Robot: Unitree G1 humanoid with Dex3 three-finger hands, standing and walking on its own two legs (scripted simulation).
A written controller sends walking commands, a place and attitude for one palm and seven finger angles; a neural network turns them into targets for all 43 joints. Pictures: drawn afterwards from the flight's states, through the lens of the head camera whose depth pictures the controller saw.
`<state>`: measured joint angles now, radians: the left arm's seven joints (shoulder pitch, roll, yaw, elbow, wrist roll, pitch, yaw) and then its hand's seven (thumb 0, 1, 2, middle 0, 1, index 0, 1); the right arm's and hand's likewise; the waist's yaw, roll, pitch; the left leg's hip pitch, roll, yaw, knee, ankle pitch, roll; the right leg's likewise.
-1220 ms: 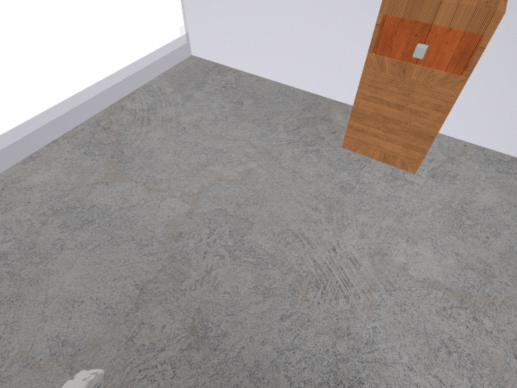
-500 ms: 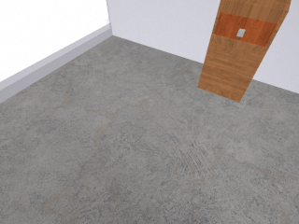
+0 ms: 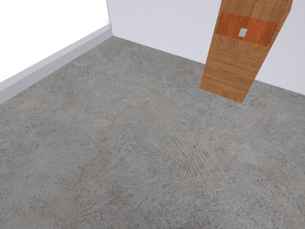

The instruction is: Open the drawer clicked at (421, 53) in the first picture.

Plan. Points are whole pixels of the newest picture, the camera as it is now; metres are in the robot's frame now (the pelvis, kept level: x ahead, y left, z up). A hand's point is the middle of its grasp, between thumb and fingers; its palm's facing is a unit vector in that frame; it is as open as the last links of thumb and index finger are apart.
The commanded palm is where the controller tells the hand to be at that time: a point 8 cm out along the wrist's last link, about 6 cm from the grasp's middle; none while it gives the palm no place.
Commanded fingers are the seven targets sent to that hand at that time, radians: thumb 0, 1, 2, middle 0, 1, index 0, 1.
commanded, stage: look at it before walking up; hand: left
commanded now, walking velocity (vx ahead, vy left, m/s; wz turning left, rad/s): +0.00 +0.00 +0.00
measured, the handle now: (243, 31) +1.43 -0.59 -0.11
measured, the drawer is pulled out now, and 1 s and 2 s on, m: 0.00 0.00 0.00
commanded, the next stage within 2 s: walk to a spot facing it in 0.42 s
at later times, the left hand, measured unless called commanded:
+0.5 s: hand out of the picture +0.08 +0.25 -0.15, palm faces -0.03 -0.94 -0.35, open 7.4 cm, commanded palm none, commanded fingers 0.00 0.90 0.90 -0.20 -0.30 -0.20 -0.30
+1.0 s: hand out of the picture +0.07 +0.16 -0.18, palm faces -0.11 -0.97 -0.23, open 7.4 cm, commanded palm none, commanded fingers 0.00 0.90 0.90 -0.20 -0.30 -0.20 -0.30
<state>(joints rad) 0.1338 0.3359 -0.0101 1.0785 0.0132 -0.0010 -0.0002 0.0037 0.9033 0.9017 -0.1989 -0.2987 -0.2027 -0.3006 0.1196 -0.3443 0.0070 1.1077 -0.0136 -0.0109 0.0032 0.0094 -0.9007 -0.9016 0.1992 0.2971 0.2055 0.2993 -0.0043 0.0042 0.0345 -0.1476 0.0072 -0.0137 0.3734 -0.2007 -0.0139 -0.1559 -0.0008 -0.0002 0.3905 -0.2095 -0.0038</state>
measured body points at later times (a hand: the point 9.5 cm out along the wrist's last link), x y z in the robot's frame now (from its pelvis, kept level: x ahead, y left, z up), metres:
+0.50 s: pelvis +0.01 +0.00 +0.00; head +0.02 +0.00 +0.45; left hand +0.09 +0.30 -0.13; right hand +0.09 -0.30 -0.13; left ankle +0.00 +0.13 -0.75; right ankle +0.00 -0.12 -0.75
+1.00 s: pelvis +0.04 -0.03 -0.02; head +0.06 -0.05 +0.43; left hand +0.08 +0.21 -0.16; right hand +0.04 -0.29 -0.17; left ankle +0.02 +0.11 -0.69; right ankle +0.01 -0.11 -0.75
